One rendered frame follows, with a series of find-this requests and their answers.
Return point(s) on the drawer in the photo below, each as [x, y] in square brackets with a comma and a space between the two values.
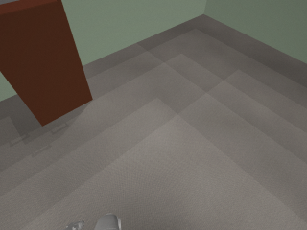
[21, 4]

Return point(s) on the robot left thigh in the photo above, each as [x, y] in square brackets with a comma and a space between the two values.
[108, 222]

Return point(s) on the left robot hand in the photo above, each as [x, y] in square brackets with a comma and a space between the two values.
[78, 225]

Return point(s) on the cabinet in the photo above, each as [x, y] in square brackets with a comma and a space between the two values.
[40, 60]

